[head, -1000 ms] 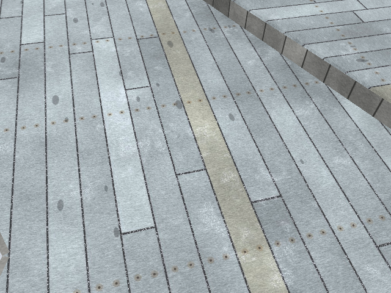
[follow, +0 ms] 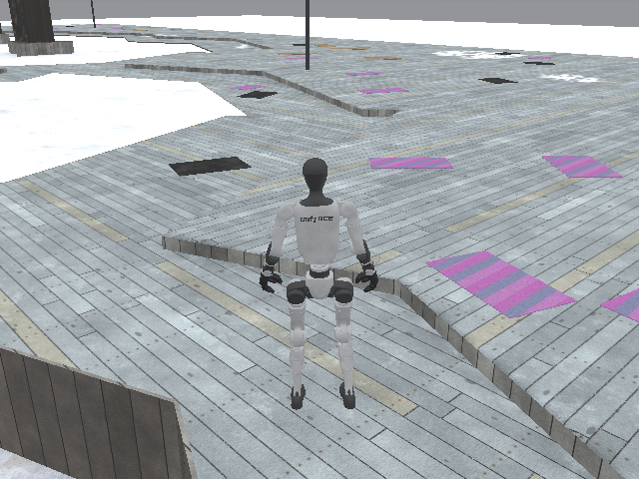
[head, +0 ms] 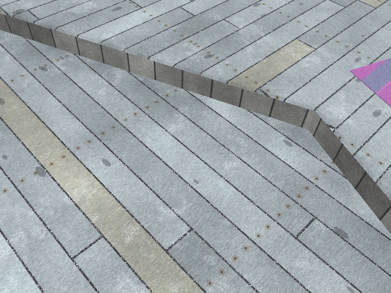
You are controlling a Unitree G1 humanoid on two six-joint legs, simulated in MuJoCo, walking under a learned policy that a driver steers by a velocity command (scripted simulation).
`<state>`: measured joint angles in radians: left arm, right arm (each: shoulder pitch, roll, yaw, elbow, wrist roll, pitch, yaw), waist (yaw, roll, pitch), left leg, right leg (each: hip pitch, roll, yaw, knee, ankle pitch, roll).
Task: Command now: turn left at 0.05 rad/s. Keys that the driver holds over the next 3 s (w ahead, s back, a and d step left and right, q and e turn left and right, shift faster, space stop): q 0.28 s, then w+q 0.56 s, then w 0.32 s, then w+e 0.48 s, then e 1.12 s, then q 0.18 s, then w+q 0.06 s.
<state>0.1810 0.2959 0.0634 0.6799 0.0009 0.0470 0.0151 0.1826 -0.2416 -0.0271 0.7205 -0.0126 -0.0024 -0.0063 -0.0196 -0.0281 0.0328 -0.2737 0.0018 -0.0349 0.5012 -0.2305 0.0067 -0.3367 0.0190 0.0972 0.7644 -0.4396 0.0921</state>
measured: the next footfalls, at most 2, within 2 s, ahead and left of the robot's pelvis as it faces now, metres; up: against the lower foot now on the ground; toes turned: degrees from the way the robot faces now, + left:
right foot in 0.06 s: +0.02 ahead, -0.15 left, +0.00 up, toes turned +6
right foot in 0.84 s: +0.30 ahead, -0.04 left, +0.00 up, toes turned +31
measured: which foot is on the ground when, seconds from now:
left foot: down 0.00-0.86, up 0.88-1.00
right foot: up 0.00-0.04, down 0.06-0.34, up 0.36-0.82, down 0.84-1.00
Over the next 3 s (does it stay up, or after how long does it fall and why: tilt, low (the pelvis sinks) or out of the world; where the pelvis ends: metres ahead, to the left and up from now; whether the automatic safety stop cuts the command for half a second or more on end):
stays up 0.70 0.28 0.00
